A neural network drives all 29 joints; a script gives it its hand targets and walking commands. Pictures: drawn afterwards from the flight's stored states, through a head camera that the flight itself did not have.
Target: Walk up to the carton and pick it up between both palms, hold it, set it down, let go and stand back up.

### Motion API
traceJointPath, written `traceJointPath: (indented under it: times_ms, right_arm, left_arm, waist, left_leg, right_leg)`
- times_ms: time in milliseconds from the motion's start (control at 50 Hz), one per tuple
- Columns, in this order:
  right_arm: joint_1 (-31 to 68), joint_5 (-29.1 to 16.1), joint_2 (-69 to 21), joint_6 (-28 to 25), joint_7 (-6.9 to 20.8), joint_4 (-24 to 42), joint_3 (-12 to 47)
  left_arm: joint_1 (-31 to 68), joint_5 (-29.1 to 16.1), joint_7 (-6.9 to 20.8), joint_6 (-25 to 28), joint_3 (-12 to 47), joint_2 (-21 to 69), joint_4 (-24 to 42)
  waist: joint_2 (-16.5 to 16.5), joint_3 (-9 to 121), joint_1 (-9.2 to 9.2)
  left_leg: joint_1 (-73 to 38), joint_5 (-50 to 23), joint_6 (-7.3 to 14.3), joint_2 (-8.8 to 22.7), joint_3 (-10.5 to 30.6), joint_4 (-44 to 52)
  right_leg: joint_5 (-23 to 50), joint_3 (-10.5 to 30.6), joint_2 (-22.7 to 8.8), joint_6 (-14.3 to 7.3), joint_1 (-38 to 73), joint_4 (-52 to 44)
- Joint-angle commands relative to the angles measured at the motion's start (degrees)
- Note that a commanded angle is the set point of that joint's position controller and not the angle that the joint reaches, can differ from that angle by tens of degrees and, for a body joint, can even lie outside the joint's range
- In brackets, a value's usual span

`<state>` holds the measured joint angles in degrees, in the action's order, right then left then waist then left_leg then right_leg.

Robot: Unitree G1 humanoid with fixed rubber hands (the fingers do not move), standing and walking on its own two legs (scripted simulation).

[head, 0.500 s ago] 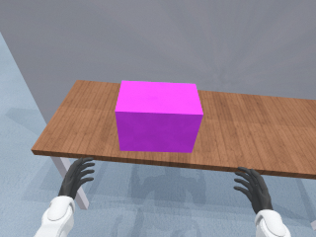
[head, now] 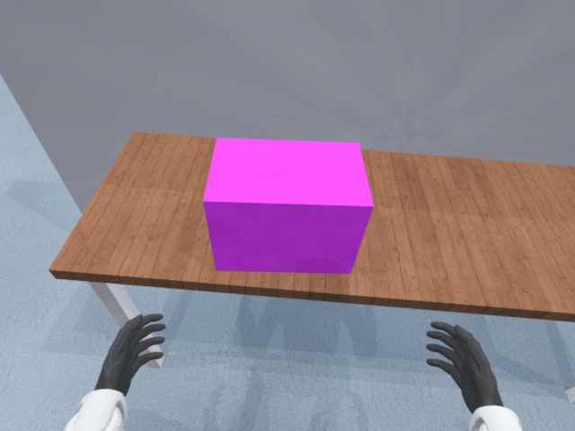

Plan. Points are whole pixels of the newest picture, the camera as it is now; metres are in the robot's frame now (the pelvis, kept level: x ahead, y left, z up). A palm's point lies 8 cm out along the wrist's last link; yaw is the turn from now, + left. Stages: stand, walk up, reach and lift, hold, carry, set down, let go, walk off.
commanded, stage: set down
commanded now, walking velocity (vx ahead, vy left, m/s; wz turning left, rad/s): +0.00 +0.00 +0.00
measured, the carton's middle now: (285, 208) +0.51 +0.01 -0.03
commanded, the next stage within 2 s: let go in 1.68 s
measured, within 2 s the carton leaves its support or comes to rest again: neither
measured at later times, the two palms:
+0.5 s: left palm (105, 408) +0.16 +0.24 -0.05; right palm (470, 418) +0.15 -0.23 -0.02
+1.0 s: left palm (110, 398) +0.17 +0.24 -0.06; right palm (456, 411) +0.17 -0.23 -0.06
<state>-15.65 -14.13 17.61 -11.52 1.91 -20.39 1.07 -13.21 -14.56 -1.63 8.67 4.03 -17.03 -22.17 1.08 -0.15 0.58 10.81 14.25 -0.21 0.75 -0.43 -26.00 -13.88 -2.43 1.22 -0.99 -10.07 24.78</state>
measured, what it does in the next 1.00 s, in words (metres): stands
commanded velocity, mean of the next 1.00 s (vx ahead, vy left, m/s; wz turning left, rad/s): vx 0.00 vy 0.00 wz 0.00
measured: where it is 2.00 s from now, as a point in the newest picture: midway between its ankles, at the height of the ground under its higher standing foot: outside the picture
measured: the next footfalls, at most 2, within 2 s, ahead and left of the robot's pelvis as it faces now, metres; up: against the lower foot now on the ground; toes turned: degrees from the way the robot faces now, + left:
none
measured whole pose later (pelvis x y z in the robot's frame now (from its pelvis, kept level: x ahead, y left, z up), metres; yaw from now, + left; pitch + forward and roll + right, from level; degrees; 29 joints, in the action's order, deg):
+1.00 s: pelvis +0.01 +0.01 +0.00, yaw +0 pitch -3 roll -1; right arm -14.8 -4.9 13.7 -11.3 1.0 -30.5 -0.1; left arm -13.6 -9.9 0.8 -2.6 1.4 -16.2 -25.4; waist -0.4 -4.3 0.6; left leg 7.0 15.1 -0.2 0.8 -0.4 -24.8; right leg -13.8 -2.4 1.3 -1.0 -5.6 22.1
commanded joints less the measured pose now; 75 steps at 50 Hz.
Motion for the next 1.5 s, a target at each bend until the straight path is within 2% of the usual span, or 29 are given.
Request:
traceJointPath:
  times_ms: [0,80,120,140,180,220,240,260,300,340,360,400,500,580,620,660,680,700,780,880,900,960,1080,1140,1240,1360,1400,1440,1480]
  right_arm:
    - [0.08,0.42,1.08,-5.12,-0.91,7.27,-2.98]
    - [-0.28,0.72,0.10,-6.09,-1.34,7.06,-2.58]
    - [-2.64,0.71,1.20,-6.15,-1.77,6.32,-2.17]
    - [-1.99,1.89,0.93,-5.33,-1.98,2.27,-2.23]
    - [-1.72,1.71,-0.03,-4.97,-1.56,3.14,-1.92]
    - [0.22,3.12,-1.38,-3.27,-2.21,3.57,-2.14]
    - [1.04,3.31,-2.12,-3.21,-2.55,8.22,-2.04]
    - [2.43,3.89,-0.47,-2.07,-1.84,2.66,-2.78]
    - [1.80,4.12,-3.16,-1.61,-2.07,6.07,-2.62]
    - [2.00,5.64,-2.44,0.58,-1.46,1.67,-3.23]
    - [3.57,5.17,-2.09,0.33,-1.40,6.69,-4.29]
    - [5.86,6.69,-3.53,1.91,-1.22,4.11,-4.60]
    - [7.20,8.47,-2.82,4.26,-0.05,1.62,-6.62]
    - [6.75,9.70,-2.88,3.33,0.17,-1.21,-7.71]
    - [6.31,8.65,-3.20,2.04,0.08,4.40,-7.01]
    - [6.35,10.16,-3.33,2.81,0.21,-4.15,-6.79]
    - [6.48,8.47,-3.72,1.30,-0.38,3.55,-6.27]
    - [6.35,9.95,-1.80,1.48,-0.41,-1.81,-6.20]
    - [3.52,9.76,-2.46,-0.93,-1.36,-3.54,-4.09]
    - [0.63,8.83,-0.90,-3.18,-2.23,-4.43,-1.42]
    - [0.00,9.90,-2.10,-2.93,-2.40,-11.08,-0.57]
    - [1.67,8.66,-1.37,-4.80,-2.02,-5.74,-0.87]
    - [3.76,9.38,-1.85,-4.97,0.12,-13.92,-1.89]
    - [3.52,9.08,-2.38,-4.85,0.69,-11.00,-1.98]
    - [7.02,12.74,-2.92,-1.53,0.73,-13.12,-4.16]
    - [9.34,13.41,-3.70,-0.58,-0.32,-9.11,-5.95]
    - [7.52,13.29,-3.21,-0.57,0.13,-9.19,-5.67]
    - [8.15,13.75,-3.83,-0.67,-0.78,-7.28,-5.54]
    - [9.03,14.43,-2.66,-0.20,-0.30,-10.80,-5.24]
  left_arm:
    - [-1.10,4.81,1.42,2.08,-6.40,-4.93,10.86]
    - [-0.30,5.14,1.73,2.52,-6.21,-5.54,12.62]
    - [-2.75,5.16,2.58,1.86,-6.97,-4.70,10.99]
    - [-2.27,5.66,3.20,1.37,-6.58,-4.38,6.10]
    - [-1.51,6.56,2.67,0.95,-6.88,-4.45,9.73]
    - [0.95,6.07,3.36,-0.97,-7.41,-5.76,4.30]
    - [2.11,4.75,3.15,-0.30,-7.00,-6.98,8.40]
    - [2.91,6.20,2.65,-1.59,-6.51,-5.30,7.22]
    - [3.40,5.49,2.39,-2.11,-5.82,-6.14,8.22]
    - [2.77,7.42,2.22,-4.87,-5.13,-4.35,3.49]
    - [4.52,6.81,1.67,-4.50,-5.42,-5.46,9.56]
    - [6.87,7.99,1.07,-6.18,-4.54,-5.72,6.65]
    - [9.90,8.86,-0.47,-8.71,-3.37,-4.95,7.83]
    - [7.50,9.87,-0.99,-10.66,-3.19,-3.54,5.22]
    - [7.56,8.22,-1.18,-10.01,-3.71,-4.01,10.14]
    - [6.45,9.91,-0.10,-11.36,-3.10,-2.09,1.92]
    - [6.33,7.53,-0.10,-9.77,-4.46,-4.26,8.15]
    - [6.08,8.84,0.27,-10.48,-4.14,-3.00,4.08]
    - [2.15,9.30,2.06,-9.88,-5.67,-3.40,-0.63]
    - [-1.39,11.12,3.40,-8.99,-8.75,-3.37,2.62]
    - [-1.73,12.67,4.16,-9.86,-8.76,-2.41,-3.44]
    - [-1.53,12.17,3.66,-8.67,-9.05,-2.93,3.37]
    - [0.58,15.32,1.38,-10.19,-7.09,-0.25,2.68]
    - [0.44,14.50,0.62,-10.66,-7.00,-1.03,4.88]
    - [4.45,14.50,0.65,-13.82,-5.50,-0.78,-1.81]
    - [7.24,11.21,0.75,-14.24,-5.20,-2.91,1.95]
    - [5.29,12.21,0.48,-14.64,-5.50,-1.62,1.29]
    - [5.93,10.59,0.96,-14.37,-5.71,-3.08,2.22]
    - [4.98,11.68,1.03,-15.12,-4.77,-0.91,-3.90]
  waist:
    - [-0.64,7.67,-1.90]
    - [-0.43,6.14,-1.63]
    - [1.47,4.95,-0.84]
    - [1.58,2.52,0.16]
    - [-0.05,3.48,-1.69]
    - [1.26,-0.27,-0.85]
    - [2.32,1.48,-1.44]
    - [-0.16,-1.79,-0.96]
    - [0.42,-2.54,-1.84]
    - [-1.36,-4.28,-1.57]
    - [-2.61,-2.01,-1.72]
    - [-5.13,-4.65,-2.10]
    - [-6.24,-4.30,-1.73]
    - [-5.57,-3.52,-1.58]
    - [-3.23,1.28,-2.42]
    - [-4.40,-1.99,-1.21]
    - [-0.48,2.87,-2.45]
    - [-0.42,0.97,-1.88]
    - [3.61,1.90,-1.14]
    - [2.56,6.22,-2.28]
    - [2.31,2.28,-1.37]
    - [1.82,6.57,-2.65]
    - [-7.36,2.14,-3.50]
    - [-6.54,1.65,-3.18]
    - [-4.09,-5.16,-1.78]
    - [0.12,-1.98,-1.43]
    - [-1.75,-0.37,-2.07]
    - [2.68,0.03,-2.12]
    - [2.55,-1.18,-0.96]
  left_leg:
    - [-9.05,-22.37,-2.41,-1.36,0.47,3.62]
    - [-8.69,-21.66,-2.08,-1.74,0.38,3.75]
    - [-9.00,-22.90,-2.12,-1.70,0.89,3.90]
    - [-9.00,-19.99,-2.10,-1.76,0.84,4.67]
    - [-9.25,-21.97,-2.13,-1.41,0.57,4.50]
    - [-6.81,-12.95,-0.76,-1.42,-0.02,5.49]
    - [-7.36,-12.94,-0.42,-1.33,-0.20,5.65]
    - [-7.81,-12.03,-0.83,-0.92,0.02,6.73]
    - [-5.99,-9.34,-0.23,-0.65,-0.20,6.60]
    - [-6.20,-7.31,-0.57,-0.33,-0.22,7.81]
    - [-5.52,-5.56,-0.69,-0.20,-0.62,7.88]
    - [-3.41,0.92,-0.51,-0.28,-0.68,8.71]
    - [-1.69,7.37,-0.15,1.62,0.28,10.36]
    - [-2.40,3.42,-0.84,1.04,-0.22,8.78]
    - [-3.48,-0.75,-0.27,1.01,-1.01,7.56]
    - [-4.67,-1.10,-0.83,0.83,-0.83,7.57]
    - [-5.11,-5.72,-0.34,0.58,-0.84,6.43]
    - [-6.30,-6.58,-0.47,0.26,-1.64,6.55]
    - [-6.64,-14.10,-0.50,-0.85,-0.97,4.63]
    - [-8.24,-21.92,-1.99,-1.85,-1.24,3.56]
    - [-7.82,-20.76,-2.02,-1.91,-1.03,4.02]
    - [-10.95,-24.35,-2.13,-1.55,-0.86,3.06]
    - [-13.72,-24.96,-3.69,-0.35,-0.26,3.49]
    - [-11.83,-20.31,-2.69,-0.14,-0.34,4.26]
    - [-6.76,-4.90,-1.12,0.23,-0.91,7.10]
    - [-5.14,-2.87,-0.19,-0.26,-2.58,6.17]
    - [-7.00,-5.61,-0.60,-0.10,-2.66,6.25]
    - [-5.23,-6.00,0.02,-0.25,-2.65,5.92]
    - [-6.58,-6.29,0.01,0.01,-2.39,6.09]
  right_leg:
    - [24.28,4.89,-1.46,0.47,5.80,-6.42]
    - [24.63,5.12,-1.97,0.79,6.18,-7.26]
    - [31.69,4.85,-1.98,1.26,7.97,-6.66]
    - [28.42,5.30,-2.13,1.58,6.58,-7.56]
    - [24.83,4.87,-1.86,0.54,5.81,-7.88]
    - [17.00,6.09,-3.20,1.00,4.30,-9.24]
    - [16.03,5.93,-3.04,0.97,4.48,-9.53]
    - [11.72,4.93,-2.19,0.43,0.88,-9.88]
    - [6.73,5.57,-2.90,-0.42,1.49,-10.99]
    - [3.07,5.03,-2.36,-1.13,0.55,-11.38]
    - [1.44,4.77,-2.41,-1.02,0.20,-10.95]
    - [-5.42,5.55,-3.17,-1.42,-0.48,-10.97]
    - [-8.35,4.34,-2.51,-1.79,-0.65,-9.39]
    - [-3.77,4.43,-2.31,-1.49,-0.23,-9.40]
    - [0.37,3.84,-2.35,-1.25,1.76,-8.66]
    - [-0.29,4.06,-2.10,-1.20,-0.25,-9.16]
    - [4.88,4.07,-1.89,-0.91,2.75,-8.75]
    - [4.26,3.47,-1.35,-0.76,0.89,-9.23]
    - [17.26,4.05,-1.28,0.71,4.76,-8.15]
    - [33.91,3.34,-0.85,1.74,10.24,-5.32]
    - [32.08,4.13,-0.95,1.38,9.26,-6.17]
    - [32.08,2.95,-0.06,1.22,8.46,-5.78]
    - [18.18,1.68,0.85,-0.85,1.70,-7.70]
    - [15.24,2.30,0.32,-1.12,1.70,-7.72]
    - [2.38,2.52,-0.56,-1.34,-0.66,-8.94]
    - [1.75,3.05,-0.92,0.26,-0.79,-8.31]
    - [3.86,2.37,-0.79,0.08,0.15,-7.65]
    - [4.80,3.18,-0.96,0.56,1.27,-7.81]
    - [5.15,2.69,-0.34,0.41,0.49,-7.79]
